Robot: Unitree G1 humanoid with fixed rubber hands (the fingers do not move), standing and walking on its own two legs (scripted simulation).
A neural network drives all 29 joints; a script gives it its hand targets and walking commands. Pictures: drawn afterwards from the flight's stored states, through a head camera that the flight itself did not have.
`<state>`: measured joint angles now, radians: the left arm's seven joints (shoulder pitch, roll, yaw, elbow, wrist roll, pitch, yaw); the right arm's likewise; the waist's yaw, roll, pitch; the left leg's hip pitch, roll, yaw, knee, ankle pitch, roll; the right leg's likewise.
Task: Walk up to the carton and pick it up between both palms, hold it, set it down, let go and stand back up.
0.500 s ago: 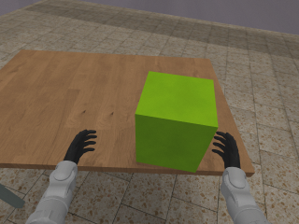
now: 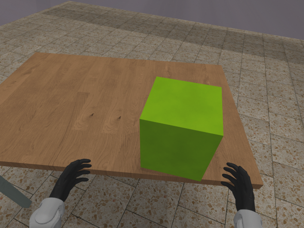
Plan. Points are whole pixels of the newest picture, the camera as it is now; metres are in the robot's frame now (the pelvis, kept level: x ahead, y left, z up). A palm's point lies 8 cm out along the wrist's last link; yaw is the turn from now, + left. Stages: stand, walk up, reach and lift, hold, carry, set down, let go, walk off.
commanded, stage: set down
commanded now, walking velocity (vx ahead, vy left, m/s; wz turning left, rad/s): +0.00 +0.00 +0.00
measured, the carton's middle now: (178, 129) +0.45 -0.04 +0.00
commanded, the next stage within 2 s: none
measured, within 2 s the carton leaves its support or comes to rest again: neither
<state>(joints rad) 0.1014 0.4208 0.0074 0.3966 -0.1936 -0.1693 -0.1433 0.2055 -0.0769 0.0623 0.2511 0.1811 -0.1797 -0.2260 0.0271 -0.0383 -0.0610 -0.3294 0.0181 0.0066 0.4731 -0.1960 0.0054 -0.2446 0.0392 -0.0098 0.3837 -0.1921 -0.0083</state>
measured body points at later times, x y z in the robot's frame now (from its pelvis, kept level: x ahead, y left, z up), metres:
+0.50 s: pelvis +0.00 +0.00 +0.00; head +0.02 +0.03 +0.45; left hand +0.20 +0.27 -0.02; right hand +0.21 -0.17 +0.00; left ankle +0.03 +0.11 -0.74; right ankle +0.00 -0.12 -0.74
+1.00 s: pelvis +0.01 -0.01 +0.00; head +0.04 +0.01 +0.45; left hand +0.20 +0.24 -0.03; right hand +0.21 -0.19 -0.03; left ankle +0.03 +0.10 -0.74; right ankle +0.00 -0.12 -0.74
